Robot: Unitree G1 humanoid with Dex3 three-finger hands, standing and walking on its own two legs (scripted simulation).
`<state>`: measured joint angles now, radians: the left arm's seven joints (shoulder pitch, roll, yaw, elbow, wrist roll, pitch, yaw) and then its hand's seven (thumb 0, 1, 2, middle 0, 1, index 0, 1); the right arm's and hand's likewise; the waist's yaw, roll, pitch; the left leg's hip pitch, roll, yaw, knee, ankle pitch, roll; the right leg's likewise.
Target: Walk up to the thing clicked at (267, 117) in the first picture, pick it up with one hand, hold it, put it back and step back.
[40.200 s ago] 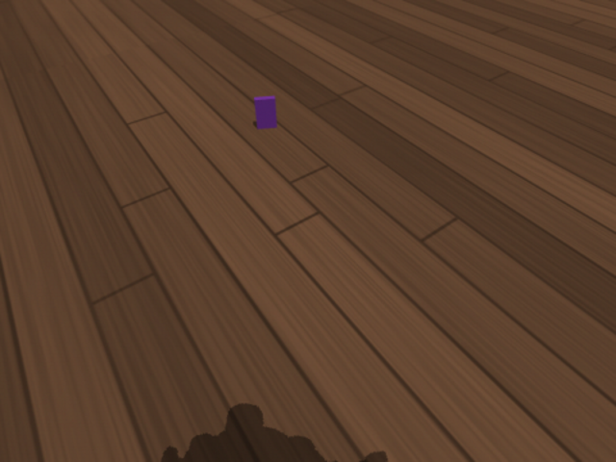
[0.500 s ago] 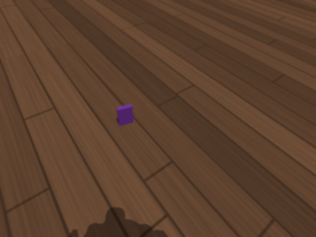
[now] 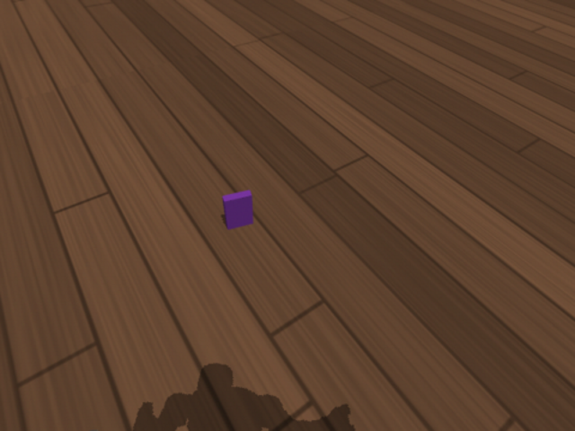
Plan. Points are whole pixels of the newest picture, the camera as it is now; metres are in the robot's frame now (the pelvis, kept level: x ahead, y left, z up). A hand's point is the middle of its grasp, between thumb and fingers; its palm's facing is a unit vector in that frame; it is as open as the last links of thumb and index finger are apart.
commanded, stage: step back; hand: left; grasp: from the side
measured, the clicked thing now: (238, 210) +1.05 +0.22 -0.67
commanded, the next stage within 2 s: stand in 0.14 s
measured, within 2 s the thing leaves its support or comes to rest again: neither
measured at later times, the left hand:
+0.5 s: hand out of the picture +0.08 +0.24 -0.14, palm faces -0.02 -0.94 -0.34, open 7.4 cm
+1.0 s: hand out of the picture +0.06 +0.23 -0.14, palm faces -0.04 -0.94 -0.34, open 7.4 cm
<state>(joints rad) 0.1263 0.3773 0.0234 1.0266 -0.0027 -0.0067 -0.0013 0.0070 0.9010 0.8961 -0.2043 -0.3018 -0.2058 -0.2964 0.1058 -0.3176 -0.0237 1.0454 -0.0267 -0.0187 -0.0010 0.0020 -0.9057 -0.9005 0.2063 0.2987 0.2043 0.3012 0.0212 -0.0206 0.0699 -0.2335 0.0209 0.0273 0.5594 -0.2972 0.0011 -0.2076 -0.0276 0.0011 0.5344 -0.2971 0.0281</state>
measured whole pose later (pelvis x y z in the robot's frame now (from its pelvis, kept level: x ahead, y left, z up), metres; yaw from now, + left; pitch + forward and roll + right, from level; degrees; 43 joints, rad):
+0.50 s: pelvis -0.01 -0.01 +0.01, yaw +0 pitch -3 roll +0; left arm 0.08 0.34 -0.01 1.12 0.01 -0.02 0.00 0.01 0.90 0.90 -0.20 -0.30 -0.21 -0.30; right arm 0.06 -0.34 -0.02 1.14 -0.01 -0.01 0.01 0.00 -0.91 -0.90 0.21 0.30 0.20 0.30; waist 0.00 0.00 0.07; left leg -0.11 0.02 0.02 0.34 -0.17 -0.01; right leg -0.10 -0.02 -0.01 0.33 -0.18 0.02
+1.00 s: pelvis -0.01 -0.02 +0.01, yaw +0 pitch -2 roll +0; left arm 0.12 0.35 -0.01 1.13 0.00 -0.01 -0.01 0.01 0.90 0.90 -0.20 -0.30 -0.21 -0.30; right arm 0.12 -0.34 -0.01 1.16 -0.02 -0.01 0.01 0.00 -0.91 -0.90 0.20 0.30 0.20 0.30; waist -0.01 0.01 0.05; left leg -0.13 0.04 0.02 0.32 -0.15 -0.03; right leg -0.12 -0.01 -0.01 0.33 -0.17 0.01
